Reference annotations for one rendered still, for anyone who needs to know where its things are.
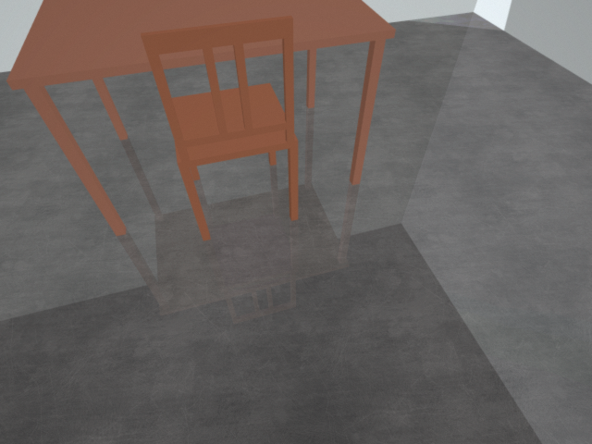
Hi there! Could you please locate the table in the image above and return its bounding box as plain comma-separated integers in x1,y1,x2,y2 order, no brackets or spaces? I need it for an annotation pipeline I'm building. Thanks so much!
6,0,396,236

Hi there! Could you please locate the chair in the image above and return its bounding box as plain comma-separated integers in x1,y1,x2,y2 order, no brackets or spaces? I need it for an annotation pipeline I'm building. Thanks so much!
141,16,298,241

